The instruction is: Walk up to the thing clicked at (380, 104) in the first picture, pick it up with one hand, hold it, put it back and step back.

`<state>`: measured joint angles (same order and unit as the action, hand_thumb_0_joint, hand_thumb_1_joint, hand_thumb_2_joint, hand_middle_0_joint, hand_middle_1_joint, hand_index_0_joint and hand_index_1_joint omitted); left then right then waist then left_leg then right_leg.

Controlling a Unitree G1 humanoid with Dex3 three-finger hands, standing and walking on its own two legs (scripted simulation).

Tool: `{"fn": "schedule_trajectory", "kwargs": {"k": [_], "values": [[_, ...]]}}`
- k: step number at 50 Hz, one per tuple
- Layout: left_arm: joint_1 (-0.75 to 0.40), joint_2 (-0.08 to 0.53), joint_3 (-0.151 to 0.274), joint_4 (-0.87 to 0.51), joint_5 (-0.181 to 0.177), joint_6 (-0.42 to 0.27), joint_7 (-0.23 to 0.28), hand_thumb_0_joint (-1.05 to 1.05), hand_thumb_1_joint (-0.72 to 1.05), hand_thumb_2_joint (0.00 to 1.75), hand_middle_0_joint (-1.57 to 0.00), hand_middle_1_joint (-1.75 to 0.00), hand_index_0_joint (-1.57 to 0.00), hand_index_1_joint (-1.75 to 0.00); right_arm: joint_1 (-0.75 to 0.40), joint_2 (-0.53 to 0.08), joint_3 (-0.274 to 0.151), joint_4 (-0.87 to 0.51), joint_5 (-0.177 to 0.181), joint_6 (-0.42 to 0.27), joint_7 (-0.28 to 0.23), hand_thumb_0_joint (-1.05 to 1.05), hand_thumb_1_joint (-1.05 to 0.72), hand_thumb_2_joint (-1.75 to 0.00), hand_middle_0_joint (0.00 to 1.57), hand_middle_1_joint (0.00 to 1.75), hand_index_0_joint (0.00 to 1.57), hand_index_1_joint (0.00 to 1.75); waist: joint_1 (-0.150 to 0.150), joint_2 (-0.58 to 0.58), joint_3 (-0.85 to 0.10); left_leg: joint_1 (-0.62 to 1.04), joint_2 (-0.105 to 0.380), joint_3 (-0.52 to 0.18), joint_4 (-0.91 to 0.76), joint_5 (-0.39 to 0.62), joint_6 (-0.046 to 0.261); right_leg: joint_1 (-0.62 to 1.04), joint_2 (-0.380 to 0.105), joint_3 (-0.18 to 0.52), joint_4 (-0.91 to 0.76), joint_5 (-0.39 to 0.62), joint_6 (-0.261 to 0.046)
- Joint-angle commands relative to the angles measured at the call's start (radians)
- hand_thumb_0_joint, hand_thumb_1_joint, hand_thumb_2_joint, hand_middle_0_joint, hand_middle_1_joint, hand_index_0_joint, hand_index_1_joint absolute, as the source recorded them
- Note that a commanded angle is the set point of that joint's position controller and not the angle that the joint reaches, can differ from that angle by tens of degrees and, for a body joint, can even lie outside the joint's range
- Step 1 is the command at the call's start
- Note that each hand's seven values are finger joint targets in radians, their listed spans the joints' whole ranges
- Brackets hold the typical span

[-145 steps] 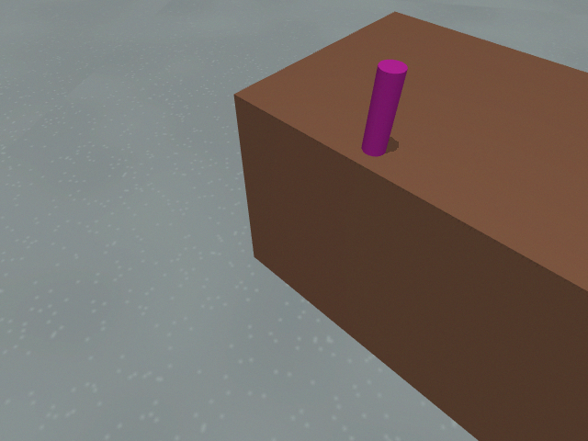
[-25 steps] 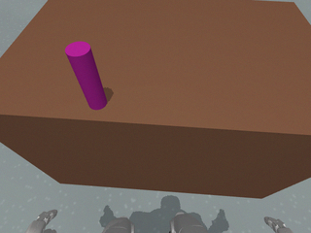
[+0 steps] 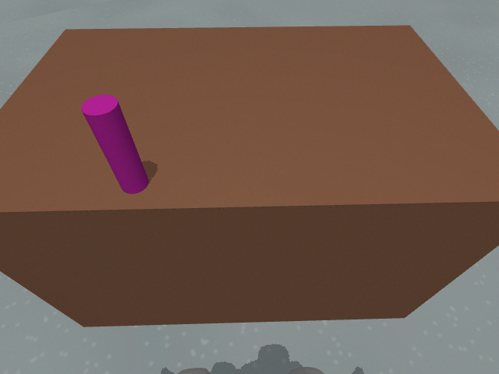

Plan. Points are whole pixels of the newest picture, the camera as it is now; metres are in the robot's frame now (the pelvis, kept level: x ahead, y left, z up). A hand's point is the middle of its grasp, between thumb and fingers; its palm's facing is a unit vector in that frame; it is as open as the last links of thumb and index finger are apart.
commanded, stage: walk up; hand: left
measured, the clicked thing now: (119, 149) +0.46 +0.24 +0.10
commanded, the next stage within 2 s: stand in 1.28 s
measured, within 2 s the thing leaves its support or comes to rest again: neither
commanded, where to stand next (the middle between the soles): +0.09 +0.02 m, yaw +2 degrees
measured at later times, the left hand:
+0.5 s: hand out of the picture +0.13 +0.26 -0.12, palm faces -0.01 -0.94 -0.35, open 7.4 cm
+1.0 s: hand out of the picture +0.12 +0.26 -0.12, palm faces -0.02 -0.94 -0.34, open 7.4 cm
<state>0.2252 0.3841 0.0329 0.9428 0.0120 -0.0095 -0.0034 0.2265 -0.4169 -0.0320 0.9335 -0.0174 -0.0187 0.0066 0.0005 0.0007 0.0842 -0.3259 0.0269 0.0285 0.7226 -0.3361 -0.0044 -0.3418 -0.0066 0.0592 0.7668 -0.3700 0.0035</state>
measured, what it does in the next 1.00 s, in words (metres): stands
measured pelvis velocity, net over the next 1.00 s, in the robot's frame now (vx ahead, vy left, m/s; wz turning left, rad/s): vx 0.03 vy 0.01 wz -0.01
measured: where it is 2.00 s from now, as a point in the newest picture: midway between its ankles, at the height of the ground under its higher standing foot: outside the picture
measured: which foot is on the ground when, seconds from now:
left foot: down 0.00-1.00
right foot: down 0.00-1.00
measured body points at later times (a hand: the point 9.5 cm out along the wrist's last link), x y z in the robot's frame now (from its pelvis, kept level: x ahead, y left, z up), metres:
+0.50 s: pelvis +0.02 +0.00 +0.03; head +0.03 +0.00 +0.48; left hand +0.13 +0.30 -0.10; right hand +0.11 -0.30 -0.10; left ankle +0.03 +0.14 -0.71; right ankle +0.03 -0.13 -0.71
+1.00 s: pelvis +0.03 +0.01 +0.03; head +0.04 +0.01 +0.48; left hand +0.12 +0.31 -0.10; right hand +0.11 -0.29 -0.10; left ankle +0.03 +0.14 -0.71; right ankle +0.03 -0.13 -0.71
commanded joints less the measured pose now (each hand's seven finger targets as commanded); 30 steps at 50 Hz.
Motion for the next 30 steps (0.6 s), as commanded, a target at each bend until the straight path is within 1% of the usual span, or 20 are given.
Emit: {"fn": "schedule_trajectory", "kwargs": {"k": [1, 2, 3, 4, 5, 6, 7, 8, 9, 10, 11, 12, 13, 14, 15, 18, 23, 27, 28, 30], "values": [[-0.023, 0.205, 0.05, -0.031, -0.004, -0.036, 0.013, 0.0, 0.9, 0.9, -0.2, -0.3, -0.2, -0.3, -0.09, -0.239, -0.048, -0.058, 0.0, -0.03, -0.002, 0.0, -0.9, -0.9, 0.2, 0.3, 0.2, 0.3, 0.042, 0.047, -0.044, -0.063, 0.222, -0.31, -0.326, -0.177, 0.159, 0.057, 0.001, 0.017, -0.13, -0.086, -0.048], [-0.026, 0.206, 0.051, -0.018, -0.001, -0.041, 0.011, 0.0, 0.9, 0.9, -0.2, -0.3, -0.2, -0.3, -0.106, -0.217, -0.04, -0.055, 0.001, -0.025, -0.001, 0.0, -0.9, -0.9, 0.2, 0.3, 0.2, 0.3, 0.043, 0.025, -0.02, -0.101, 0.16, -0.232, -0.287, -0.17, 0.115, 0.084, -0.018, 0.071, -0.225, -0.083, -0.064], [-0.042, 0.229, 0.053, -0.015, 0.002, -0.046, 0.008, 0.0, 0.9, 0.9, -0.2, -0.3, -0.2, -0.3, -0.103, -0.195, -0.035, -0.045, 0.007, -0.019, 0.0, 0.0, -0.9, -0.9, 0.2, 0.3, 0.2, 0.3, 0.027, -0.013, 0.005, -0.109, 0.087, -0.151, -0.218, -0.171, 0.073, 0.061, -0.067, 0.181, -0.315, -0.118, -0.088], [-0.071, 0.256, 0.056, -0.015, 0.003, -0.049, 0.007, 0.0, 0.9, 0.9, -0.2, -0.3, -0.2, -0.3, -0.091, -0.187, -0.033, -0.029, 0.006, -0.014, 0.001, 0.0, -0.9, -0.9, 0.2, 0.3, 0.2, 0.3, 0.006, -0.026, 0.021, -0.085, 0.035, -0.098, -0.163, -0.158, 0.048, 0.009, -0.117, 0.27, -0.377, -0.192, -0.107], [-0.102, 0.266, 0.055, -0.015, 0.001, -0.047, 0.007, 0.0, 0.9, 0.9, -0.2, -0.3, -0.2, -0.3, -0.065, -0.176, -0.03, -0.006, 0.004, -0.015, 0.0, 0.0, -0.9, -0.9, 0.2, 0.3, 0.2, 0.3, -0.013, -0.029, 0.003, -0.019, 0.026, -0.082, -0.16, -0.129, 0.039, -0.028, -0.151, 0.296, -0.404, -0.22, -0.121], [-0.127, 0.256, 0.049, -0.014, -0.002, -0.044, 0.007, 0.0, 0.9, 0.9, -0.2, -0.3, -0.2, -0.3, -0.047, -0.175, -0.028, 0.011, 0.007, -0.02, 0.001, 0.0, -0.9, -0.9, 0.2, 0.3, 0.2, 0.3, -0.024, -0.008, -0.019, 0.059, 0.034, -0.093, -0.205, -0.087, 0.041, -0.059, -0.143, 0.261, -0.389, -0.174, -0.113], [-0.154, 0.232, 0.042, -0.008, -0.004, -0.04, 0.006, 0.0, 0.9, 0.9, -0.2, -0.3, -0.2, -0.3, -0.048, -0.184, -0.032, 0.023, 0.006, -0.023, 0.002, 0.0, -0.9, -0.9, 0.2, 0.3, 0.2, 0.3, -0.027, 0.011, -0.024, 0.078, 0.054, -0.131, -0.262, -0.084, 0.052, -0.055, -0.1, 0.185, -0.356, -0.115, -0.087], [-0.151, 0.208, 0.036, -0.001, -0.006, -0.039, 0.006, 0.0, 0.9, 0.9, -0.2, -0.3, -0.2, -0.3, -0.065, -0.189, -0.032, 0.026, 0.008, -0.028, 0.002, 0.0, -0.9, -0.9, 0.2, 0.3, 0.2, 0.3, -0.015, 0.017, -0.045, 0.081, 0.087, -0.17, -0.312, -0.092, 0.066, -0.023, -0.061, 0.125, -0.324, -0.045, -0.068], [-0.135, 0.192, 0.03, 0.015, -0.008, -0.039, 0.005, 0.0, 0.9, 0.9, -0.2, -0.3, -0.2, -0.3, -0.088, -0.188, -0.026, 0.027, 0.008, -0.033, 0.002, 0.0, -0.9, -0.9, 0.2, 0.3, 0.2, 0.3, 0.002, 0.02, -0.06, 0.075, 0.113, -0.196, -0.341, -0.077, 0.077, 0.022, -0.04, 0.089, -0.3, 0.028, -0.056], [-0.122, 0.19, 0.03, 0.038, -0.009, -0.04, 0.006, 0.0, 0.9, 0.9, -0.2, -0.3, -0.2, -0.3, -0.109, -0.187, -0.023, 0.029, 0.01, -0.033, 0.002, 0.0, -0.9, -0.9, 0.2, 0.3, 0.2, 0.3, 0.018, 0.012, -0.063, 0.047, 0.127, -0.2, -0.339, -0.019, 0.077, 0.086, -0.033, 0.075, -0.298, 0.078, -0.052], [-0.122, 0.193, 0.03, 0.046, -0.008, -0.044, 0.007, 0.0, 0.9, 0.9, -0.2, -0.3, -0.2, -0.3, -0.111, -0.177, -0.016, 0.035, 0.012, -0.034, 0.0, 0.0, -0.9, -0.9, 0.2, 0.3, 0.2, 0.3, 0.019, -0.011, -0.082, 0.043, 0.12, -0.176, -0.323, 0.066, 0.071, 0.137, -0.045, 0.083, -0.308, 0.154, -0.051], [-0.124, 0.194, 0.028, 0.058, -0.01, -0.046, 0.008, 0.0, 0.9, 0.9, -0.2, -0.3, -0.2, -0.3, -0.123, -0.17, -0.013, 0.042, 0.017, -0.034, -0.001, 0.0, -0.9, -0.9, 0.2, 0.3, 0.2, 0.3, 0.019, -0.015, -0.096, 0.067, 0.099, -0.134, -0.292, 0.154, 0.06, 0.155, -0.062, 0.098, -0.321, 0.227, -0.055], [-0.146, 0.202, 0.028, 0.059, -0.012, -0.047, 0.009, 0.0, 0.9, 0.9, -0.2, -0.3, -0.2, -0.3, -0.116, -0.166, -0.013, 0.053, 0.016, -0.034, -0.004, 0.0, -0.9, -0.9, 0.2, 0.3, 0.2, 0.3, 0.005, -0.024, -0.113, 0.093, 0.087, -0.11, -0.287, 0.219, 0.051, 0.168, -0.077, 0.103, -0.324, 0.297, -0.053], [-0.153, 0.201, 0.027, 0.064, -0.014, -0.046, 0.011, 0.0, 0.9, 0.9, -0.2, -0.3, -0.2, -0.3, -0.117, -0.171, -0.016, 0.061, 0.018, -0.035, -0.007, 0.0, -0.9, -0.9, 0.2, 0.3, 0.2, 0.3, 0.001, -0.01, -0.13, 0.126, 0.087, -0.099, -0.287, 0.267, 0.046, 0.173, -0.083, 0.095, -0.319, 0.355, -0.055], [-0.161, 0.198, 0.024, 0.074, -0.017, -0.044, 0.012, 0.0, 0.9, 0.9, -0.2, -0.3, -0.2, -0.3, -0.122, -0.169, -0.019, 0.072, 0.018, -0.034, -0.009, 0.0, -0.9, -0.9, 0.2, 0.3, 0.2, 0.3, 0.0, -0.004, -0.133, 0.147, 0.087, -0.099, -0.291, 0.292, 0.044, 0.169, -0.082, 0.088, -0.321, 0.371, -0.051], [-0.184, 0.186, 0.018, 0.087, -0.018, -0.038, 0.014, 0.0, 0.9, 0.9, -0.2, -0.3, -0.2, -0.3, -0.137, -0.164, -0.02, 0.09, 0.017, -0.028, -0.01, 0.0, -0.9, -0.9, 0.2, 0.3, 0.2, 0.3, -0.003, -0.005, -0.144, 0.178, 0.1, -0.096, -0.316, 0.298, 0.051, 0.18, -0.083, 0.075, -0.348, 0.348, -0.043], [-0.209, 0.178, 0.013, 0.122, -0.015, -0.03, 0.012, 0.0, 0.9, 0.9, -0.2, -0.3, -0.2, -0.3, -0.184, -0.155, -0.022, 0.114, 0.017, -0.019, -0.009, 0.0, -0.9, -0.9, 0.2, 0.3, 0.2, 0.3, -0.001, 0.005, -0.115, 0.179, 0.102, -0.096, -0.365, 0.239, 0.042, 0.184, -0.083, 0.069, -0.399, 0.301, -0.035], [-0.229, 0.175, 0.01, 0.135, -0.011, -0.029, 0.011, 0.0, 0.9, 0.9, -0.2, -0.3, -0.2, -0.3, -0.195, -0.153, -0.022, 0.131, 0.014, -0.018, -0.008, 0.0, -0.9, -0.9, 0.2, 0.3, 0.2, 0.3, -0.007, 0.001, -0.119, 0.192, 0.097, -0.088, -0.39, 0.233, 0.034, 0.207, -0.089, 0.07, -0.429, 0.315, -0.032], [-0.223, 0.176, 0.011, 0.139, -0.011, -0.03, 0.011, 0.0, 0.9, 0.9, -0.2, -0.3, -0.2, -0.3, -0.2, -0.152, -0.021, 0.132, 0.016, -0.019, -0.008, 0.0, -0.9, -0.9, 0.2, 0.3, 0.2, 0.3, -0.003, -0.002, -0.134, 0.215, 0.1, -0.085, -0.388, 0.261, 0.035, 0.215, -0.093, 0.07, -0.431, 0.336, -0.03], [-0.241, 0.178, 0.013, 0.14, -0.009, -0.031, 0.01, 0.0, 0.9, 0.9, -0.2, -0.3, -0.2, -0.3, -0.195, -0.149, -0.019, 0.137, 0.014, -0.018, -0.007, 0.0, -0.9, -0.9, 0.2, 0.3, 0.2, 0.3, -0.01, -0.017, -0.137, 0.215, 0.097, -0.08, -0.392, 0.271, 0.032, 0.232, -0.098, 0.071, -0.445, 0.357, -0.026]]}}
